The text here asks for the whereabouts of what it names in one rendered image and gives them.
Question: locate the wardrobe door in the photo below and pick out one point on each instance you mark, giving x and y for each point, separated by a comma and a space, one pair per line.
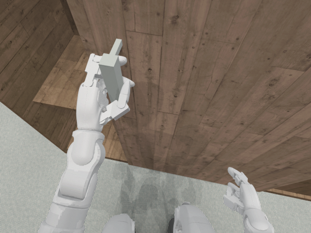
303, 187
218, 84

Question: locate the robot left thigh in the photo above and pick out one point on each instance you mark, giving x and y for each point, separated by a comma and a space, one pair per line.
119, 224

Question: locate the handle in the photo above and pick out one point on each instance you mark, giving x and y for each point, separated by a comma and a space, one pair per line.
111, 71

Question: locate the right robot hand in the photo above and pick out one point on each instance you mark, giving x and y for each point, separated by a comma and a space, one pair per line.
243, 198

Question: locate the robot thigh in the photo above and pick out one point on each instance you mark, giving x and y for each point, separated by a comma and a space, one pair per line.
119, 224
190, 219

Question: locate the robot right forearm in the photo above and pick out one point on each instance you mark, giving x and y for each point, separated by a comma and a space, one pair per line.
256, 221

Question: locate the left robot hand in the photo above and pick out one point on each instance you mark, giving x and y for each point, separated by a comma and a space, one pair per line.
92, 98

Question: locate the robot right thigh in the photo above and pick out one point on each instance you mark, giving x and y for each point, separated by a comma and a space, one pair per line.
190, 219

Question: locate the robot left forearm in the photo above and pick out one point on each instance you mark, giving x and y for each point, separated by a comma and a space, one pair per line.
77, 185

